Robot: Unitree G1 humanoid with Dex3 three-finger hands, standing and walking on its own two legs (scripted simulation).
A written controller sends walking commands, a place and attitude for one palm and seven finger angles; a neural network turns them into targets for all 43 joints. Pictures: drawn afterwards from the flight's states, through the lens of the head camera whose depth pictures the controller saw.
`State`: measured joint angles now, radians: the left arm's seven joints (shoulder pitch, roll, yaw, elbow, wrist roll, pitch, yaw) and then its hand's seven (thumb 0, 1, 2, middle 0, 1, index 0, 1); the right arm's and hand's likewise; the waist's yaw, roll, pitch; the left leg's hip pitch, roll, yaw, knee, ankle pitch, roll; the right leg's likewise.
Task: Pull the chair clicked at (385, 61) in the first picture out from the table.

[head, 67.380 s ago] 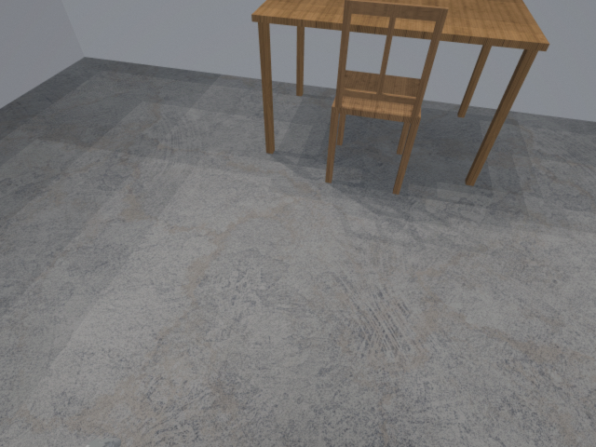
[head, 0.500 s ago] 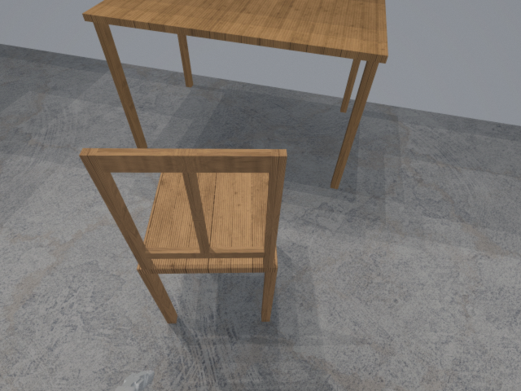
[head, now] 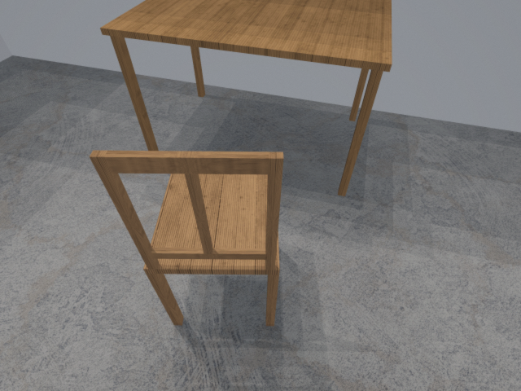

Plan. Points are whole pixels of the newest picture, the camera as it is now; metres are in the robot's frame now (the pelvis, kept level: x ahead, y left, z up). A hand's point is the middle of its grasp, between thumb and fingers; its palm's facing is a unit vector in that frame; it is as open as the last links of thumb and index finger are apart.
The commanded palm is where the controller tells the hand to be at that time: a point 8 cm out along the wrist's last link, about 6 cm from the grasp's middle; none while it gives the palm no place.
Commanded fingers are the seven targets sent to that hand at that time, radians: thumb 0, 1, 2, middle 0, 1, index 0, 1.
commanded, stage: let the arm hang, fingers relaxed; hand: left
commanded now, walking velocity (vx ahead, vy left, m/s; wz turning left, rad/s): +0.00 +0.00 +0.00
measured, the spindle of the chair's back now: (200, 216) +0.50 +0.17 -0.10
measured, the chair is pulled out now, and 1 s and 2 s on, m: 0.65 0.65 0.65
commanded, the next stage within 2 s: look to check the result in 0.36 s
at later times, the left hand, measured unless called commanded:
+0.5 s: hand out of the picture -0.02 +0.15 -0.18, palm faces +0.05 -0.99 -0.16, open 7.4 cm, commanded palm none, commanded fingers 0.00 0.90 0.90 -0.20 -0.30 -0.20 -0.30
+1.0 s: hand out of the picture -0.01 +0.15 -0.17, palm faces +0.05 -0.98 -0.17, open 7.3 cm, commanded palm none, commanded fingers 0.00 0.90 0.90 -0.20 -0.30 -0.20 -0.30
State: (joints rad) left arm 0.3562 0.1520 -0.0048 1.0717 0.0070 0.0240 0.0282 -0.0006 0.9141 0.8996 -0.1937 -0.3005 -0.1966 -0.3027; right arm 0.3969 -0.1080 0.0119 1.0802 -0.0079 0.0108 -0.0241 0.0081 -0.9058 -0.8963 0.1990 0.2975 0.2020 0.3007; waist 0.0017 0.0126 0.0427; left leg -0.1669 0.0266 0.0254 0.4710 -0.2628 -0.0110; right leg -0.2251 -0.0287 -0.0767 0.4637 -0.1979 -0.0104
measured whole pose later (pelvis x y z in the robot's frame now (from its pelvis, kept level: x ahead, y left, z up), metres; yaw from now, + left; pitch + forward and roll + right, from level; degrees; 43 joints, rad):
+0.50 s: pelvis +0.00 -0.01 +0.00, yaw +0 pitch -2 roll +0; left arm 0.34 0.11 0.00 1.07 0.01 0.01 0.03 0.00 0.91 0.90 -0.19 -0.30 -0.20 -0.30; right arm 0.39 -0.08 0.00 1.08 -0.01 0.00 -0.04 0.01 -0.90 -0.90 0.20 0.30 0.20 0.30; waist 0.00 0.00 0.04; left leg -0.17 0.03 0.02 0.47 -0.26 -0.02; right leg -0.23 -0.02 -0.08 0.47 -0.20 -0.02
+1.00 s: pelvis +0.00 -0.01 +0.00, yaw +0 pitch -2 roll +0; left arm 0.32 0.12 0.00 1.08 0.01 0.01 0.03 0.00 0.91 0.90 -0.19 -0.30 -0.20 -0.30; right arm 0.36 -0.08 0.01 1.09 0.00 -0.01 -0.04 0.01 -0.90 -0.90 0.20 0.30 0.20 0.30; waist 0.00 0.00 0.06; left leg -0.16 0.03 0.02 0.45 -0.26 -0.02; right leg -0.22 -0.02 -0.08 0.46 -0.20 -0.02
